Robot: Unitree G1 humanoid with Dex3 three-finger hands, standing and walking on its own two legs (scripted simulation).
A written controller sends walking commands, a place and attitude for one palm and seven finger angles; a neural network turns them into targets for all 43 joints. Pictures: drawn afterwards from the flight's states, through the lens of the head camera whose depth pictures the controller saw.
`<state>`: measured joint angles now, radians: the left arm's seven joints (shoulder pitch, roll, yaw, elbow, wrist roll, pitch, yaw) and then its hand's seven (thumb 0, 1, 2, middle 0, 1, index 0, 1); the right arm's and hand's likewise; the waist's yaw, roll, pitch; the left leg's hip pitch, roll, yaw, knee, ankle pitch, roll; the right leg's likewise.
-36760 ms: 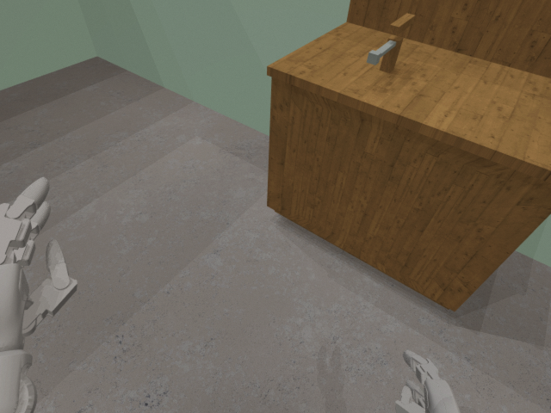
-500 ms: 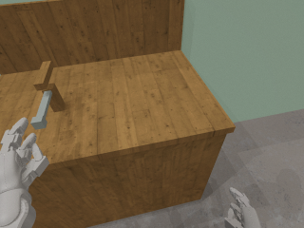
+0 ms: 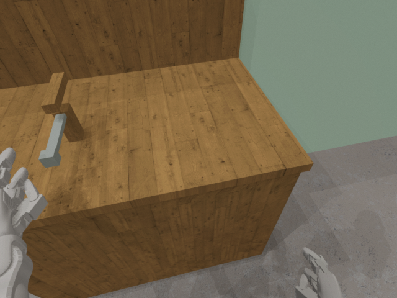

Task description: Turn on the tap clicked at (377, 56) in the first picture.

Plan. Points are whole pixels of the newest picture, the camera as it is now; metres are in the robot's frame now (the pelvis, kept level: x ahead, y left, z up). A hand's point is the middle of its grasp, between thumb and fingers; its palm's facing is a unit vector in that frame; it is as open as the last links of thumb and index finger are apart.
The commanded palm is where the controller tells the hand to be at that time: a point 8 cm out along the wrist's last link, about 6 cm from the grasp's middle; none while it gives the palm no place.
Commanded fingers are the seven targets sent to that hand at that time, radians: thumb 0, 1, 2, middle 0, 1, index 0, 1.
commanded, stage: reach beside the lever's end, fingers flat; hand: left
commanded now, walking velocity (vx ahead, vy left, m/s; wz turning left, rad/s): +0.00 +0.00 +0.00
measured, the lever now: (50, 158) +0.33 +0.36 +0.10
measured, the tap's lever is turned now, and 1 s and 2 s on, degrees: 0 0 1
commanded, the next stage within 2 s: push the lever round in 1.14 s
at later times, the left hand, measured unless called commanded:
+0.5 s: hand (32, 185) +0.27 +0.35 +0.10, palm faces +0.59 -0.80 -0.11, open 7.7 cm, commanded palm +0.22 +0.39 +0.10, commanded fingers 0.00 0.90 0.90 -0.15 -0.15 -0.15 -0.15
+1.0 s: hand (36, 176) +0.29 +0.37 +0.09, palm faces +0.57 -0.81 -0.11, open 7.8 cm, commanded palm +0.24 +0.41 +0.09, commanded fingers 0.00 0.90 0.90 -0.15 -0.15 -0.15 -0.15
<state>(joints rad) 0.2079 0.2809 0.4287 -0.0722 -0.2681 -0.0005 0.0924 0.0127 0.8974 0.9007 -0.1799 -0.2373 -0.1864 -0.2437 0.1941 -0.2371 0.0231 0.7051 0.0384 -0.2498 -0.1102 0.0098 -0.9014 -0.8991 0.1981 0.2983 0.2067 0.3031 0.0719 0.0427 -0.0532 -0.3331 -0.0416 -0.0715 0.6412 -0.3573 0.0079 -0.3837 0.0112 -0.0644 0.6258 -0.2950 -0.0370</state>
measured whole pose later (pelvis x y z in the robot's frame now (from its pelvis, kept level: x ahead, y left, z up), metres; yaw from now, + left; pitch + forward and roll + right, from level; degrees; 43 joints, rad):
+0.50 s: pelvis +0.00 +0.00 +0.00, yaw +0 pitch +5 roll -1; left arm 0.01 0.38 0.56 0.27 -0.26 -0.07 -0.01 0.01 0.90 0.90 -0.16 -0.17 -0.17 -0.18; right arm 0.22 -0.26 0.01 0.72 0.04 -0.22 -0.12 0.01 -0.90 -0.90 0.20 0.30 0.21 0.30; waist 0.05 0.04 -0.06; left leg -0.39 -0.04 -0.07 0.67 -0.37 0.01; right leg -0.44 0.02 -0.07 0.64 -0.30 -0.04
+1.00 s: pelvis +0.01 +0.01 -0.01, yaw -1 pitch +8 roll -1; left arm -0.09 0.44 0.62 0.45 -0.25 -0.15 -0.08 0.01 0.90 0.90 -0.15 -0.15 -0.16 -0.16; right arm 0.27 -0.27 0.00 0.70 0.03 -0.17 -0.10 0.01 -0.90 -0.90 0.20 0.30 0.21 0.30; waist 0.02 0.03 -0.07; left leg -0.46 -0.03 -0.06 0.71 -0.39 0.02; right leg -0.50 0.02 -0.06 0.66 -0.30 -0.03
